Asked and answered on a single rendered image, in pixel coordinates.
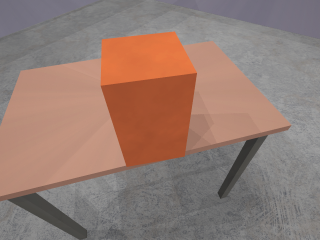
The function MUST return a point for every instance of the table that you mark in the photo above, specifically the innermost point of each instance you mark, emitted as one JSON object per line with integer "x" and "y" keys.
{"x": 57, "y": 129}

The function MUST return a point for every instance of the carton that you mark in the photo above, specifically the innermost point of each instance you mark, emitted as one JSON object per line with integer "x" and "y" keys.
{"x": 148, "y": 82}

